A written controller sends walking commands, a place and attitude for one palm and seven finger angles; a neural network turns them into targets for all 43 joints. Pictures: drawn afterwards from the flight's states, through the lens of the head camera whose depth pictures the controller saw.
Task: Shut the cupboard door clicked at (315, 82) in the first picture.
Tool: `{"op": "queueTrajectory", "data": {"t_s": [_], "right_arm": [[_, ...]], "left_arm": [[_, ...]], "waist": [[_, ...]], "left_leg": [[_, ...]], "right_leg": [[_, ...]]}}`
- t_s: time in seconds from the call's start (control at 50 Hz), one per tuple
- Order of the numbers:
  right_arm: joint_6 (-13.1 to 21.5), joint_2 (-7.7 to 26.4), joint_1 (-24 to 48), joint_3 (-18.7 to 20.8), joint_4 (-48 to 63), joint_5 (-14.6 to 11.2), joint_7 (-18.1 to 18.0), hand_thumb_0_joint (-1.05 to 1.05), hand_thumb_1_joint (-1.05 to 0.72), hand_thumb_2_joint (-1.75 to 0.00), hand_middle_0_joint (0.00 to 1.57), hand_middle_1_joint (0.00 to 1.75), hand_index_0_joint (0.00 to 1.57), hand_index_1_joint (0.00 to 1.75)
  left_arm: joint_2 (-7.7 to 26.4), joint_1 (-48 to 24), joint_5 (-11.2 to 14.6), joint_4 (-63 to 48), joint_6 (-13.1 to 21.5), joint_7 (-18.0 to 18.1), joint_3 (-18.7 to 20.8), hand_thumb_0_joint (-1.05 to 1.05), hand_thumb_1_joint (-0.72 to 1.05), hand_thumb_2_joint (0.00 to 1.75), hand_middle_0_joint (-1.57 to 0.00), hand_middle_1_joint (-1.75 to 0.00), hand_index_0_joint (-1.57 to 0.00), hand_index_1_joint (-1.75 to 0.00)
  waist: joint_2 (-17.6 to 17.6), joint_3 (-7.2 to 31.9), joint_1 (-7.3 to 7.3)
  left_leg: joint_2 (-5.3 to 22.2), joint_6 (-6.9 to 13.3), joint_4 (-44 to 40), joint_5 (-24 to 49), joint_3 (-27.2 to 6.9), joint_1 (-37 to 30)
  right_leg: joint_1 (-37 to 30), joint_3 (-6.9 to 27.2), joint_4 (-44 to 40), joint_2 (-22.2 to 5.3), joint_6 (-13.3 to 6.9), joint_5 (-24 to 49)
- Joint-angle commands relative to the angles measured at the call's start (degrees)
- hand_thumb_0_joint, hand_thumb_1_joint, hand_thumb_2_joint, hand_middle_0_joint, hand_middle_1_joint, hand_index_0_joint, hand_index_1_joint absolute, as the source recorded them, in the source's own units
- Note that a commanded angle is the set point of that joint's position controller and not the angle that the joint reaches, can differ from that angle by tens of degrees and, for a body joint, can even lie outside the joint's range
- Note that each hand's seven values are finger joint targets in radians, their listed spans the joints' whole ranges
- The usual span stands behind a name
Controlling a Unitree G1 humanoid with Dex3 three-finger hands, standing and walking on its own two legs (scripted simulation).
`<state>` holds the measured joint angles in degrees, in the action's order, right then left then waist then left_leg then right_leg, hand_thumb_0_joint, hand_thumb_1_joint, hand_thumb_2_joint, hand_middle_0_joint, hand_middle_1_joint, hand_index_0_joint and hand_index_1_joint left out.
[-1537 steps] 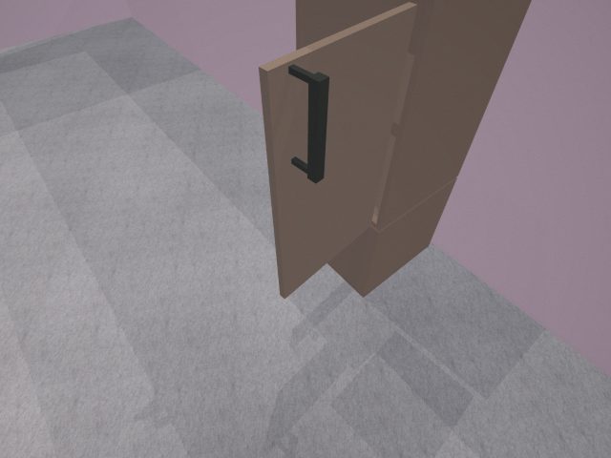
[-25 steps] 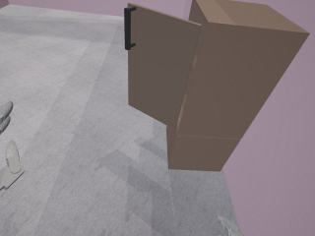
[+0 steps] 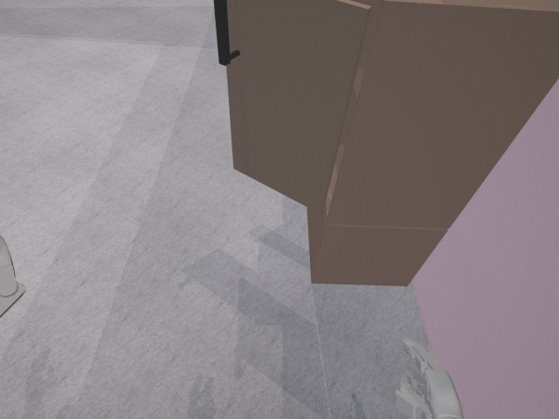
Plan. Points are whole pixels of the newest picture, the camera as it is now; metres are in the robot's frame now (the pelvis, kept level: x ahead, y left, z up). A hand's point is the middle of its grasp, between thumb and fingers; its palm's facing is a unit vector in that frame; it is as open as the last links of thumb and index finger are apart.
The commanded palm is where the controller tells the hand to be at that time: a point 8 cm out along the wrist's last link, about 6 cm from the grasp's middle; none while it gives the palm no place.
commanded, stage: stop stepping back and stand still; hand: left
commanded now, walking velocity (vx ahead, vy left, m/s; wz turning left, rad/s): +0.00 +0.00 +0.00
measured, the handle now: (227, 22) +0.89 +0.16 +0.16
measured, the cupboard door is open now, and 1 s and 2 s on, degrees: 57 57 57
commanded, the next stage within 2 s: let the arm hang, fingers relaxed in 0.06 s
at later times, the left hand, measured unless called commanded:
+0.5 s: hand out of the picture +0.01 +0.19 -0.18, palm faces +0.07 -0.98 -0.17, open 7.0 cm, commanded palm none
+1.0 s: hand out of the picture -0.10 +0.17 -0.17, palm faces +0.09 -0.98 -0.17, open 7.4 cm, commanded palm none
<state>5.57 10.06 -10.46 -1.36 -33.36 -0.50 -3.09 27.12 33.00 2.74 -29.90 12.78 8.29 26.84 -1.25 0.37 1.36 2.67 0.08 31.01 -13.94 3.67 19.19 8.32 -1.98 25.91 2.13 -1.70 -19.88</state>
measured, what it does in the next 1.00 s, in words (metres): stands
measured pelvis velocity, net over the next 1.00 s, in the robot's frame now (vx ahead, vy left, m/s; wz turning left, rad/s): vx -0.03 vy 0.02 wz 0.04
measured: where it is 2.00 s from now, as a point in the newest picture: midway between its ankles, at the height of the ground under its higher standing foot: outside the picture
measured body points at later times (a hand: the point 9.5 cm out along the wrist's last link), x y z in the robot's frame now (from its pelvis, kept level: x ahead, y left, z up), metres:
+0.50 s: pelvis -0.03 +0.01 +0.00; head -0.01 +0.04 +0.45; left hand +0.00 +0.24 -0.16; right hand +0.04 -0.24 -0.13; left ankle +0.02 +0.12 -0.73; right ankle -0.07 -0.10 -0.73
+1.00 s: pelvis -0.03 +0.02 +0.01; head -0.04 +0.02 +0.46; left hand -0.10 +0.23 -0.15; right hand -0.04 -0.19 -0.16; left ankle +0.02 +0.12 -0.74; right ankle -0.07 -0.10 -0.73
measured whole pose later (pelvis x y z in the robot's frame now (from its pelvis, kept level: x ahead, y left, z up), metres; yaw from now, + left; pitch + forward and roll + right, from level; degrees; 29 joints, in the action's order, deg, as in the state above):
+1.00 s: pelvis -0.03 +0.02 +0.01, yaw +2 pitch -2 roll +0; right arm -1.3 7.6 -17.2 -0.1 -65.3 0.8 -1.7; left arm 6.6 22.5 -0.7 67.3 -0.3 1.9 -0.3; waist 0.8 -0.5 0.0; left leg -1.0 2.3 23.8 -7.8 3.2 14.3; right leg 5.4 -3.4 24.2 -1.3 0.1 -17.1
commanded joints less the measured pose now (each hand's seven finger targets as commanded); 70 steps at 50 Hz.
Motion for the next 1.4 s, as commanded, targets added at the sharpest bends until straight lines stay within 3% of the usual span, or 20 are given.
{"op": "queueTrajectory", "data": {"t_s": [0.0, 0.06, 0.12, 0.14, 0.16, 0.2, 0.24, 0.26, 0.28, 0.32, 0.36, 0.4, 0.44, 0.48, 0.6, 0.7, 0.8, 0.9, 1.1, 1.38], "right_arm": [[0.65, 7.81, 1.12, 3.28, 6.71, -0.63, -0.91, 0.00, -0.90, -0.90, 0.20, 0.30, 0.20, 0.30], [0.53, 7.89, 1.87, 2.96, 7.07, -0.54, -1.72, 0.00, -0.90, -0.90, 0.20, 0.30, 0.20, 0.30], [0.18, 7.89, 2.28, 2.84, 7.11, -0.50, -2.11, 0.00, -0.90, -0.90, 0.20, 0.30, 0.20, 0.30], [4.55, 14.12, 7.59, 4.69, -1.33, -1.75, 3.12, 0.00, -0.90, -0.90, 0.20, 0.30, 0.20, 0.30], [1.29, 17.81, 3.23, 5.92, -3.63, -0.38, 3.43, 0.00, -0.90, -0.90, 0.20, 0.30, 0.20, 0.30], [-1.55, 15.33, 2.04, 4.45, -3.96, 0.31, 3.15, 0.00, -0.90, -0.90, 0.20, 0.30, 0.20, 0.30], [-3.02, 13.88, 1.81, 3.59, -4.99, 1.11, 3.26, 0.00, -0.90, -0.90, 0.20, 0.30, 0.20, 0.30], [-3.76, 13.19, 1.85, 3.23, -5.61, 1.36, 3.29, 0.00, -0.90, -0.90, 0.20, 0.30, 0.20, 0.30], [-4.45, 12.26, 1.22, 3.06, -6.69, 1.74, 3.35, 0.00, -0.90, -0.90, 0.20, 0.30, 0.20, 0.30], [-5.51, 10.94, 0.23, 2.46, -9.36, 2.18, 3.33, 0.00, -0.90, -0.90, 0.20, 0.30, 0.20, 0.30], [-5.49, 11.15, -0.46, 2.14, -12.19, 2.26, 3.08, 0.00, -0.90, -0.90, 0.20, 0.30, 0.20, 0.30], [-5.38, 10.76, 0.00, 1.77, -15.13, 2.05, 2.59, 0.00, -0.90, -0.90, 0.20, 0.30, 0.20, 0.30], [-5.46, 9.82, -0.73, 1.72, -17.76, 1.71, 2.14, 0.00, -0.90, -0.90, 0.20, 0.30, 0.20, 0.30], [-5.66, 8.38, -2.45, 1.96, -20.18, 1.87, 1.70, 0.00, -0.90, -0.90, 0.20, 0.30, 0.20, 0.30], [-6.18, 7.29, -6.55, 2.60, -25.28, 1.36, 1.12, 0.00, -0.90, -0.90, 0.20, 0.30, 0.20, 0.30], [-6.10, 6.19, -8.71, 2.67, -28.18, 1.09, 0.89, 0.00, -0.90, -0.90, 0.20, 0.30, 0.20, 0.30], [-6.42, 4.44, -9.53, 2.55, -29.94, 1.11, 0.89, 0.00, -0.90, -0.90, 0.20, 0.30, 0.20, 0.30], [-6.43, 3.15, -10.11, 2.45, -30.91, 1.24, 0.95, 0.00, -0.90, -0.90, 0.20, 0.30, 0.20, 0.30], [-5.83, 1.88, -10.63, 2.30, -31.04, 1.35, 0.79, 0.00, -0.90, -0.90, 0.20, 0.30, 0.20, 0.30], [-5.65, 2.18, -11.06, 2.34, -31.02, 1.33, 0.69, 0.00, -0.90, -0.90, 0.20, 0.30, 0.20, 0.30]], "left_arm": [[6.83, 1.69, 0.80, -7.74, 1.54, 1.41, 5.44, 0.00, 0.90, 0.90, -0.20, -0.30, -0.20, -0.30], [7.77, 0.16, 0.62, -9.49, 1.03, 1.51, 5.16, 0.00, 0.90, 0.90, -0.20, -0.30, -0.20, -0.30], [7.79, -2.40, 0.36, -9.93, 0.73, 1.58, 4.38, 0.00, 0.90, 0.90, -0.20, -0.30, -0.20, -0.30], [-4.12, -6.87, -2.27, 31.23, -6.28, -5.43, -22.39, 0.00, 0.90, 0.90, -0.20, -0.30, -0.20, -0.30], [-2.61, -8.49, -3.84, 34.03, -11.57, -7.19, -20.29, 0.00, 0.90, 0.90, -0.20, -0.30, -0.20, -0.30], [-3.18, -11.15, -4.21, 39.76, -12.62, -7.97, -21.05, 0.00, 0.90, 0.90, -0.20, -0.30, -0.20, -0.30], [-2.54, -14.87, -4.54, 46.91, -12.39, -8.10, -22.11, 0.00, 0.90, 0.90, -0.20, -0.30, -0.20, -0.30], [-2.83, -16.06, -4.31, 50.48, -12.46, -7.97, -22.71, 0.00, 0.90, 0.90, -0.20, -0.30, -0.20, -0.30], [-3.22, -17.62, -4.25, 54.46, -12.64, -7.75, -23.22, 0.00, 0.90, 0.90, -0.20, -0.30, -0.20, -0.30], [-4.34, -19.38, -4.00, 61.86, -13.12, -7.34, -24.32, 0.00, 0.90, 0.90, -0.20, -0.30, -0.20, -0.30], [-5.42, -18.85, -3.69, 68.55, -13.23, -7.00, -24.93, 0.00, 0.90, 0.90, -0.20, -0.30, -0.20, -0.30], [-6.48, -16.17, -3.38, 75.25, -13.27, -6.93, -25.14, 0.00, 0.90, 0.90, -0.20, -0.30, -0.20, -0.30], [-7.14, -14.69, -3.39, 80.52, -13.06, -7.01, -25.15, 0.00, 0.90, 0.90, -0.20, -0.30, -0.20, -0.30], [-9.04, -13.24, -3.40, 84.14, -13.15, -6.98, -24.61, 0.00, 0.90, 0.90, -0.20, -0.30, -0.20, -0.30], [-11.00, -10.04, -3.43, 91.72, -12.95, -6.93, -25.57, 0.00, 0.90, 0.90, -0.20, -0.30, -0.20, -0.30], [-12.23, -7.70, -3.37, 95.11, -12.50, -6.48, -25.98, 0.00, 0.90, 0.90, -0.20, -0.30, -0.20, -0.30], [-13.58, -6.24, -3.45, 96.66, -12.67, -6.10, -26.19, 0.00, 0.90, 0.90, -0.20, -0.30, -0.20, -0.30], [-14.62, -5.49, -3.49, 97.06, -12.65, -5.89, -26.14, 0.00, 0.90, 0.90, -0.20, -0.30, -0.20, -0.30], [-15.65, -6.43, -3.46, 96.36, -12.33, -5.68, -25.66, 0.00, 0.90, 0.90, -0.20, -0.30, -0.20, -0.30], [-15.09, -8.20, -3.37, 95.66, -12.13, -5.68, -25.29, 0.00, 0.90, 0.90, -0.20, -0.30, -0.20, -0.30]], "waist": [[0.87, 12.05, -0.35], [2.93, 12.28, -0.63], [2.92, 10.31, -0.74], [3.27, 3.95, 1.28], [3.69, 5.55, 0.21], [-1.17, 3.63, -1.13], [-7.85, 2.40, -0.79], [-9.14, 1.39, -0.53], [-9.11, 0.48, -0.05], [-6.15, -0.55, 0.44], [2.67, 0.85, -0.25], [8.36, 1.18, -1.56], [8.57, 0.52, -1.64], [12.42, 0.88, -1.52], [4.32, -2.89, -0.98], [0.53, -3.47, -0.64], [-0.68, -7.67, -0.62], [0.22, -8.41, -0.70], [2.78, -8.22, -0.89], [1.09, -6.79, -0.82]], "left_leg": [[2.09, 0.74, 0.79, 23.03, -2.15, -5.76], [3.18, 1.51, -0.85, 29.14, -3.43, -9.51], [3.39, 1.63, -1.69, 25.18, -4.16, -8.98], [4.36, 1.41, 4.84, 31.08, -4.98, -8.03], [5.04, 1.69, 3.28, 25.55, -6.23, -6.34], [5.24, 3.18, 1.96, 13.27, -8.54, -1.24], [3.04, 2.37, 2.90, 11.24, -8.58, -0.60], [1.70, 1.83, 3.60, 9.82, -7.90, -1.21], [0.79, 1.37, 3.65, 9.43, -7.22, -2.18], [0.82, 1.01, 1.33, 11.58, -7.15, -3.98], [2.74, 1.83, -3.57, 16.87, -9.97, -4.25], [3.30, 2.48, -7.24, 13.25, -11.46, -2.88], [2.76, 2.05, -8.29, 9.85, -10.84, -3.61], [2.71, 2.02, -10.25, 5.16, -11.09, -4.04], [2.87, 2.15, -12.91, -1.02, -11.13, -6.08], [2.99, 2.33, -12.15, 2.32, -9.69, -8.40], [2.65, 2.24, -13.03, -0.03, -9.01, -7.13], [2.15, 2.10, -13.11, -1.04, -8.66, -6.50], [2.05, 1.92, -12.58, 3.14, -8.17, -6.08], [2.38, 1.92, -10.92, 8.28, -7.97, -7.30]], "right_leg": [[-5.36, 6.99, 0.51, -9.22, 0.77, 42.96], [-2.90, 4.25, 1.70, -6.81, 1.92, 38.61], [-0.92, 4.30, -0.31, -5.97, 2.16, 31.54], [8.18, 0.07, 5.36, -9.31, 0.12, 30.88], [7.40, 2.75, 3.84, -10.02, 0.19, 23.34], [8.22, 2.77, 2.73, -8.88, -0.42, 10.51], [8.54, 4.99, 0.03, -10.33, -2.05, 8.28], [9.72, 6.37, -1.67, -11.91, -3.09, 7.61], [10.44, 6.91, -2.54, -12.68, -3.84, 7.42], [9.83, 5.87, -2.59, -11.82, -3.20, 7.68], [4.62, 3.69, -0.58, -8.80, -1.10, 8.83], [0.44, 3.37, -2.02, -7.57, -0.27, 5.60], [-0.44, 3.46, -4.52, -7.75, -0.71, 5.59], [-1.27, 3.11, -5.50, -7.71, -1.25, 4.21], [1.99, 2.50, -8.42, -7.40, -1.11, 1.82], [3.31, 2.57, -9.06, -7.77, -0.93, 2.32], [5.92, 2.92, -9.32, -7.65, -0.77, 0.09], [6.87, 3.29, -9.11, -7.66, -0.74, -1.20], [5.18, 3.17, -8.56, -7.73, -0.72, 2.63], [3.07, 2.99, -8.81, -7.83, -0.76, 5.72]]}}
